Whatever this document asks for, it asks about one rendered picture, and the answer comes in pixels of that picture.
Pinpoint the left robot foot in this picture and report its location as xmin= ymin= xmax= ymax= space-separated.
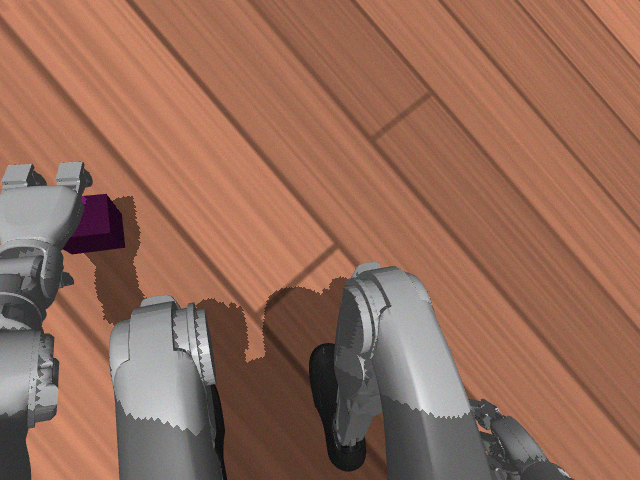
xmin=210 ymin=384 xmax=227 ymax=480

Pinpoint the left robot arm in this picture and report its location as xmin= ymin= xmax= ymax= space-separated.
xmin=0 ymin=239 xmax=63 ymax=480

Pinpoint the carton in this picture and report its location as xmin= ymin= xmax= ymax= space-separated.
xmin=63 ymin=194 xmax=125 ymax=254

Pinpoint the right robot hand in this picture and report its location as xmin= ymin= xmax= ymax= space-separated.
xmin=468 ymin=399 xmax=549 ymax=480

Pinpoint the right robot arm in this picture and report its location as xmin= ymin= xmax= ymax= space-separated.
xmin=520 ymin=462 xmax=574 ymax=480

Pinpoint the right robot foot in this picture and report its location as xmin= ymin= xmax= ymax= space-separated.
xmin=309 ymin=343 xmax=366 ymax=472

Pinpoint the left robot hand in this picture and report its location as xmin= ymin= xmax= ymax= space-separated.
xmin=0 ymin=162 xmax=93 ymax=288

